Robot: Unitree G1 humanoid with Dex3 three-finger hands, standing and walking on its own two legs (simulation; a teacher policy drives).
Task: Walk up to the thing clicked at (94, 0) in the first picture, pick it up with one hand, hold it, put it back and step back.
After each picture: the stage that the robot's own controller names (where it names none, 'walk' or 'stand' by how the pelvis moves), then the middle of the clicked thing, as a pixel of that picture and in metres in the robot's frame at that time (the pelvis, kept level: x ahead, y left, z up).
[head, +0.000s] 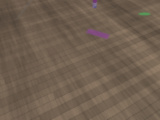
stand; (94, 3) +2.37 -0.27 -0.72
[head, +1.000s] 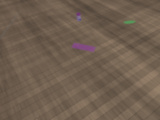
walk; (78, 16) +2.24 +0.13 -0.71
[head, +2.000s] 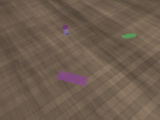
walk; (65, 30) +1.60 +0.27 -0.72
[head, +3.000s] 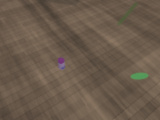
walk; (61, 63) +1.04 +0.23 -0.70
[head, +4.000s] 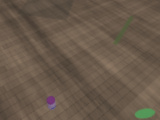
walk; (51, 102) +0.62 +0.20 -0.70
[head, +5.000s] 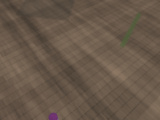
stand; (53, 119) +0.43 +0.20 -0.70
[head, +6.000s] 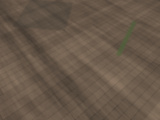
stand; out of the picture +0.40 +0.21 -0.73
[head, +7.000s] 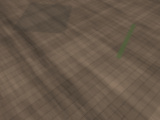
stand; out of the picture +0.38 +0.21 -0.73
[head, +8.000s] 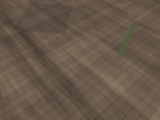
stand; out of the picture +0.37 +0.21 -0.73
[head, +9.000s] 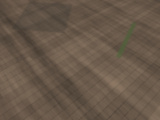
stand; out of the picture +0.38 +0.21 -0.73
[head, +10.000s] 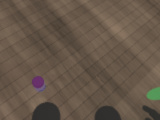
go down; (39, 84) +0.43 +0.21 -0.48
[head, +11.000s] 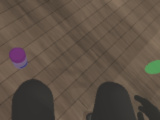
go down; (19, 58) +0.46 +0.26 -0.31
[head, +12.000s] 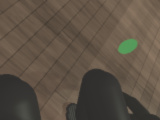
close in; out of the picture +0.42 +0.30 -0.24
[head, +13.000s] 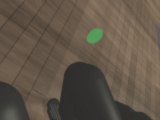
close; out of the picture +0.42 +0.31 -0.22
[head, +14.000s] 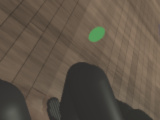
lift; out of the picture +0.40 +0.30 -0.22
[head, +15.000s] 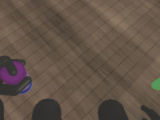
lift; (18, 79) +0.34 +0.21 -0.03
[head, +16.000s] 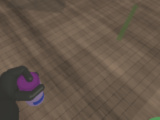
hold; (31, 89) +0.33 +0.18 -0.01
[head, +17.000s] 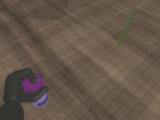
hold; (36, 91) +0.33 +0.16 +0.00
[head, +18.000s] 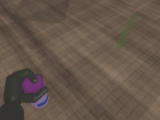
hold; (36, 92) +0.33 +0.17 +0.00
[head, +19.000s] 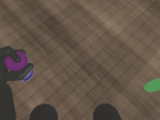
crouch; (20, 67) +0.40 +0.21 -0.08
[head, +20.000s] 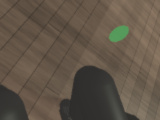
lower; out of the picture +0.42 +0.32 -0.21
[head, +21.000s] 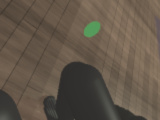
lower; out of the picture +0.42 +0.33 -0.23
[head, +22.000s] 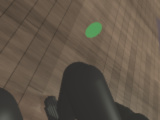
lower; out of the picture +0.42 +0.33 -0.23
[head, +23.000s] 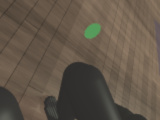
lower; out of the picture +0.42 +0.33 -0.23
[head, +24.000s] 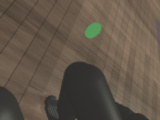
rest; out of the picture +0.42 +0.33 -0.23
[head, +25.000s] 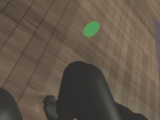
withdraw; out of the picture +0.41 +0.32 -0.23
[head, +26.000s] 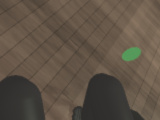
stand; out of the picture +0.43 +0.29 -0.26
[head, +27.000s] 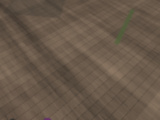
stand; out of the picture +0.40 +0.19 -0.64
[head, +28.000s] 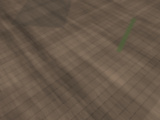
stand; out of the picture +0.41 +0.20 -0.67
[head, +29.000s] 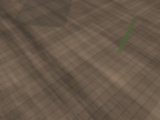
stand; out of the picture +0.40 +0.20 -0.67
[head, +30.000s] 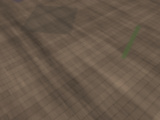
stand; out of the picture +0.42 +0.18 -0.72
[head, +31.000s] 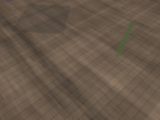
stand; out of the picture +0.39 +0.21 -0.73
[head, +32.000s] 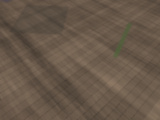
walk; out of the picture +0.38 +0.22 -0.73
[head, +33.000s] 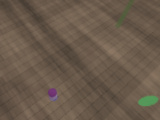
walk; (52, 94) +0.55 +0.19 -0.71
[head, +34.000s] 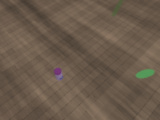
walk; (58, 74) +0.80 +0.25 -0.70
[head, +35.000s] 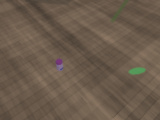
stand; (59, 64) +1.03 +0.21 -0.71
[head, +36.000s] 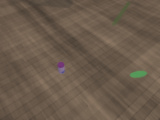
stand; (61, 67) +1.02 +0.19 -0.73
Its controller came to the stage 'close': yes
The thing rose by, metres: 0.70
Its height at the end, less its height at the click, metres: +0.00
